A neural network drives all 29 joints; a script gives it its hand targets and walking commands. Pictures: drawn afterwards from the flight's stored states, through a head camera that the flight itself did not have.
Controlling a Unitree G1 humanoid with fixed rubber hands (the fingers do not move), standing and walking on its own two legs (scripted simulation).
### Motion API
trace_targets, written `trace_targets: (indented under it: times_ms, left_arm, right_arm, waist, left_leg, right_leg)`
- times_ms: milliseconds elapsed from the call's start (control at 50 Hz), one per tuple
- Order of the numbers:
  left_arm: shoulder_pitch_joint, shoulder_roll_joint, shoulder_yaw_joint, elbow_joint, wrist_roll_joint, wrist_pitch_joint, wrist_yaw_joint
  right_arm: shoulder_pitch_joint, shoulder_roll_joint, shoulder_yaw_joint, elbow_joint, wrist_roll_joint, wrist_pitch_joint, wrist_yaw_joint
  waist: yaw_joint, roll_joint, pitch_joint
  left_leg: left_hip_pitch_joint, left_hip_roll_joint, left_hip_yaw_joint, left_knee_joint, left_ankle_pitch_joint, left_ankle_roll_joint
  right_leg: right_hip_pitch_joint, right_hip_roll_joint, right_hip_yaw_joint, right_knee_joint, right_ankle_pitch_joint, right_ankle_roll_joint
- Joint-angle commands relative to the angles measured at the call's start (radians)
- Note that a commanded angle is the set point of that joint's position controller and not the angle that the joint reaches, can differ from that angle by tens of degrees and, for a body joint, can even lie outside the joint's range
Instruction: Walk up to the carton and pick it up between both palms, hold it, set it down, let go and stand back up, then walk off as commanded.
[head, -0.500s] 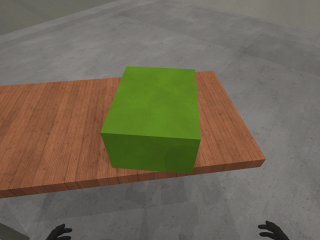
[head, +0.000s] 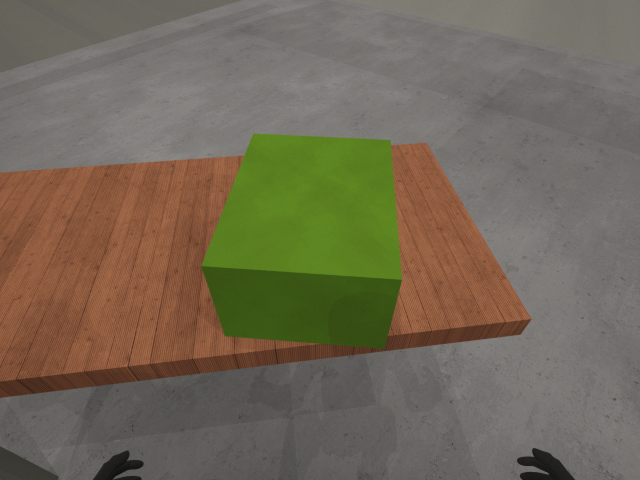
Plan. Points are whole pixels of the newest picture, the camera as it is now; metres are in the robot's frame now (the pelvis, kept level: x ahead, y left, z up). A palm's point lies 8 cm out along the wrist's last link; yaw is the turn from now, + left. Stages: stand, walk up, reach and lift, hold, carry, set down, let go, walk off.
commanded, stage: stand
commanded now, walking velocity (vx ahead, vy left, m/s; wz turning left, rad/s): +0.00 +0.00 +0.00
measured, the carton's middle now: (313, 231) +0.51 -0.01 +0.02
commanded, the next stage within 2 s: walk off in 0.70 s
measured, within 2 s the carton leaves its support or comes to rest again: neither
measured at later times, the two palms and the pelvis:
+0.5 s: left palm out of the picture +0.13 +0.28 -0.08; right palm out of the picture +0.10 -0.30 -0.08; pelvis +0.00 +0.00 +0.00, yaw +0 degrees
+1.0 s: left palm out of the picture +0.11 +0.29 -0.09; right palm out of the picture +0.06 -0.31 -0.09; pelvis -0.03 +0.00 +0.00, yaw +0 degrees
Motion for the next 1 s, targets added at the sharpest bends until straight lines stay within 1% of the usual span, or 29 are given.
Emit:
trace_targets:
  times_ms: [0, 60, 80, 100, 160, 180, 220, 280, 320, 340, 380, 460, 480, 500, 520, 580, 600, 620, 660, 680, 720, 740, 760, 800, 820, 840, 860, 880, 980]
  left_arm:
    - [-0.080, 0.258, 0.044, -0.019, -0.007, -0.024, 0.009]
    - [-0.041, 0.237, 0.032, 0.003, -0.014, -0.019, 0.002]
    - [-0.057, 0.248, 0.036, 0.010, -0.007, -0.029, 0.006]
    - [-0.049, 0.232, 0.025, -0.007, -0.008, -0.029, 0.007]
    - [-0.061, 0.233, 0.033, 0.000, -0.010, -0.016, 0.011]
    - [-0.074, 0.231, 0.034, 0.010, -0.009, -0.016, 0.011]
    - [-0.090, 0.245, 0.036, 0.004, -0.005, -0.024, 0.008]
    - [-0.065, 0.225, 0.029, 0.001, -0.008, -0.020, 0.004]
    - [-0.100, 0.248, 0.037, -0.002, 0.003, -0.024, 0.004]
    - [-0.070, 0.242, 0.036, 0.000, -0.013, -0.026, 0.002]
    - [-0.083, 0.241, 0.034, 0.012, -0.006, -0.027, 0.002]
    - [-0.043, 0.223, 0.034, 0.024, -0.008, -0.026, 0.005]
    - [-0.075, 0.248, 0.036, 0.028, -0.001, -0.019, 0.006]
    - [-0.085, 0.229, 0.038, 0.020, -0.009, -0.022, 0.009]
    - [-0.095, 0.235, 0.031, 0.023, -0.009, -0.024, 0.008]
    - [-0.092, 0.230, 0.029, 0.021, -0.004, -0.025, 0.009]
    - [-0.115, 0.222, 0.026, 0.004, 0.000, -0.026, 0.011]
    - [-0.072, 0.244, 0.042, 0.025, -0.003, -0.025, 0.012]
    - [-0.109, 0.223, 0.024, 0.028, -0.016, -0.023, 0.003]
    - [-0.082, 0.243, 0.031, 0.023, -0.006, -0.024, 0.009]
    - [-0.090, 0.255, 0.042, 0.038, -0.007, -0.015, 0.011]
    - [-0.092, 0.248, 0.039, 0.023, -0.010, -0.016, 0.008]
    - [-0.092, 0.230, 0.036, 0.035, -0.008, -0.020, 0.012]
    - [-0.115, 0.244, 0.034, 0.045, 0.004, -0.022, 0.011]
    - [-0.087, 0.246, 0.045, 0.042, -0.006, -0.021, 0.007]
    - [-0.077, 0.246, 0.036, 0.048, -0.007, -0.020, 0.008]
    - [-0.105, 0.252, 0.040, 0.049, -0.003, -0.022, 0.010]
    - [-0.079, 0.299, 0.041, -0.010, -0.004, 0.003, 0.020]
    - [-0.003, 0.299, 0.056, -0.048, -0.005, 0.025, 0.032]
  right_arm:
    - [-0.011, -0.177, -0.047, 0.049, -0.080, -0.019, -0.005]
    - [-0.055, -0.174, -0.050, 0.032, -0.077, -0.024, -0.007]
    - [-0.045, -0.163, -0.047, 0.051, -0.073, -0.023, -0.004]
    - [-0.046, -0.172, -0.050, 0.054, -0.072, -0.024, -0.007]
    - [-0.050, -0.163, -0.043, 0.041, -0.069, -0.021, -0.009]
    - [-0.052, -0.197, -0.049, 0.047, -0.076, -0.023, -0.015]
    - [-0.016, -0.163, -0.046, 0.060, -0.073, -0.027, -0.011]
    - [-0.051, -0.165, -0.040, 0.065, -0.081, -0.028, -0.011]
    - [-0.047, -0.146, -0.038, 0.061, -0.066, -0.025, -0.007]
    - [-0.047, -0.150, -0.039, 0.059, -0.077, -0.023, -0.009]
    - [-0.027, -0.175, -0.046, 0.063, -0.074, -0.028, -0.012]
    - [-0.057, -0.165, -0.044, 0.057, -0.076, -0.023, -0.011]
    - [-0.032, -0.160, -0.040, 0.062, -0.071, -0.014, -0.009]
    - [-0.044, -0.156, -0.038, 0.066, -0.077, -0.023, -0.011]
    - [-0.020, -0.145, -0.043, 0.068, -0.076, -0.024, -0.014]
    - [-0.018, -0.168, -0.046, 0.074, -0.078, -0.022, -0.013]
    - [-0.026, -0.154, -0.041, 0.085, -0.073, -0.022, -0.015]
    - [-0.034, -0.170, -0.043, 0.086, -0.078, -0.024, -0.009]
    - [-0.054, -0.179, -0.046, 0.078, -0.074, -0.021, -0.011]
    - [-0.036, -0.171, -0.053, 0.081, -0.077, -0.019, -0.010]
    - [-0.049, -0.158, -0.039, 0.079, -0.079, -0.024, -0.013]
    - [-0.044, -0.152, -0.036, 0.083, -0.058, -0.027, -0.014]
    - [-0.078, -0.148, -0.033, 0.087, -0.076, -0.029, -0.017]
    - [-0.044, -0.173, -0.050, 0.084, -0.080, -0.028, -0.017]
    - [-0.036, -0.163, -0.047, 0.084, -0.075, -0.024, -0.009]
    - [-0.057, -0.153, -0.045, 0.086, -0.071, -0.023, -0.009]
    - [-0.023, -0.142, -0.046, 0.092, -0.070, -0.017, -0.010]
    - [0.008, -0.189, -0.081, 0.094, -0.053, 0.015, -0.014]
    - [0.036, -0.161, -0.100, 0.039, -0.045, 0.046, -0.022]
  waist:
    - [0.029, 0.012, -0.056]
    - [0.048, -0.052, -0.086]
    - [0.036, -0.054, -0.097]
    - [0.059, -0.009, -0.067]
    - [0.051, -0.088, -0.066]
    - [0.037, -0.005, -0.058]
    - [0.019, -0.046, 0.002]
    - [0.046, 0.011, -0.057]
    - [0.033, -0.063, -0.074]
    - [0.049, -0.050, -0.048]
    - [0.027, -0.002, -0.080]
    - [0.057, -0.050, -0.079]
    - [0.035, -0.065, -0.088]
    - [0.045, -0.025, -0.061]
    - [0.018, -0.049, -0.032]
    - [0.037, 0.004, -0.024]
    - [0.020, -0.079, -0.070]
    - [0.047, -0.015, -0.049]
    - [0.018, -0.024, -0.059]
    - [0.044, -0.039, -0.036]
    - [0.046, -0.021, -0.090]
    - [0.033, -0.061, -0.059]
    - [0.056, -0.048, -0.050]
    - [0.018, -0.056, -0.031]
    - [0.046, -0.045, -0.022]
    - [0.047, 0.030, -0.023]
    - [0.026, -0.056, -0.010]
    - [0.028, -0.057, 0.077]
    - [0.038, -0.112, -0.107]
  left_leg:
    - [-0.047, 0.090, -0.083, -0.060, 0.236, 0.036]
    - [-0.061, 0.105, -0.097, -0.037, 0.295, 0.043]
    - [-0.042, 0.097, -0.083, -0.038, 0.279, 0.041]
    - [-0.061, 0.099, -0.096, -0.053, 0.289, 0.033]
    - [-0.049, 0.099, -0.095, -0.054, 0.299, 0.053]
    - [-0.053, 0.100, -0.090, -0.053, 0.266, 0.047]
    - [-0.060, 0.106, -0.089, -0.062, 0.273, 0.049]
    - [-0.061, 0.100, -0.095, -0.061, 0.251, 0.045]
    - [-0.067, 0.099, -0.106, -0.071, 0.208, 0.042]
    - [-0.085, 0.107, -0.102, -0.071, 0.221, 0.044]
    - [-0.077, 0.105, -0.100, -0.065, 0.257, 0.045]
    - [-0.049, 0.108, -0.109, -0.051, 0.293, 0.051]
    - [-0.043, 0.107, -0.099, -0.056, 0.288, 0.045]
    - [-0.083, 0.097, -0.094, -0.047, 0.264, 0.047]
    - [-0.070, 0.096, -0.106, -0.085, 0.230, 0.040]
    - [-0.094, 0.100, -0.094, -0.065, 0.239, 0.042]
    - [-0.054, 0.108, -0.112, -0.073, 0.255, 0.040]
    - [-0.056, 0.112, -0.103, -0.067, 0.248, 0.048]
    - [-0.055, 0.110, -0.107, -0.068, 0.255, 0.046]
    - [-0.083, 0.112, -0.122, -0.085, 0.271, 0.052]
    - [-0.049, 0.103, -0.095, -0.073, 0.266, 0.047]
    - [-0.048, 0.108, -0.116, -0.073, 0.266, 0.046]
    - [-0.059, 0.100, -0.100, -0.063, 0.246, 0.048]
    - [-0.090, 0.114, -0.111, -0.078, 0.219, 0.047]
    - [-0.092, 0.102, -0.109, -0.091, 0.197, 0.037]
    - [-0.093, 0.096, -0.101, -0.080, 0.188, 0.049]
    - [-0.086, 0.099, -0.106, -0.079, 0.181, 0.047]
    - [-0.198, 0.074, -0.118, 0.088, 0.448, 0.087]
    - [-0.130, -0.021, -0.044, 0.327, 0.325, 0.094]
  right_leg:
    - [0.048, -0.095, 0.076, -0.077, 0.255, -0.057]
    - [0.082, -0.095, 0.065, -0.087, 0.307, -0.045]
    - [0.083, -0.106, 0.082, -0.064, 0.305, -0.046]
    - [0.089, -0.108, 0.086, -0.073, 0.320, -0.055]
    - [0.063, -0.093, 0.084, -0.078, 0.324, -0.047]
    - [0.060, -0.104, 0.099, -0.116, 0.304, -0.046]
    - [0.024, -0.101, 0.093, -0.094, 0.297, -0.045]
    - [0.057, -0.093, 0.088, -0.078, 0.265, -0.054]
    - [0.060, -0.093, 0.064, -0.090, 0.244, -0.051]
    - [0.065, -0.095, 0.081, -0.107, 0.258, -0.050]
    - [0.095, -0.107, 0.094, -0.083, 0.321, -0.059]
    - [0.064, -0.090, 0.071, -0.080, 0.277, -0.051]
    - [0.060, -0.096, 0.064, -0.087, 0.289, -0.049]
    - [0.070, -0.093, 0.080, -0.087, 0.282, -0.038]
    - [0.043, -0.104, 0.087, -0.101, 0.249, -0.044]
    - [0.054, -0.098, 0.099, -0.099, 0.260, -0.052]
    - [0.043, -0.096, 0.070, -0.082, 0.279, -0.055]
    - [0.074, -0.097, 0.078, -0.100, 0.271, -0.048]
    - [0.053, -0.107, 0.084, -0.106, 0.282, -0.054]
    - [0.083, -0.109, 0.086, -0.096, 0.268, -0.052]
    - [0.093, -0.101, 0.079, -0.096, 0.309, -0.046]
    - [0.076, -0.103, 0.081, -0.106, 0.310, -0.053]
    - [0.073, -0.101, 0.081, -0.102, 0.305, -0.039]
    - [0.062, -0.108, 0.078, -0.097, 0.275, -0.048]
    - [0.074, -0.094, 0.075, -0.087, 0.250, -0.038]
    - [0.065, -0.102, 0.087, -0.117, 0.244, -0.040]
    - [0.019, -0.112, 0.098, -0.109, 0.198, -0.049]
    - [-0.070, -0.096, 0.115, -0.025, 0.463, -0.087]
    - [-0.060, -0.153, 0.167, 0.022, 0.584, -0.189]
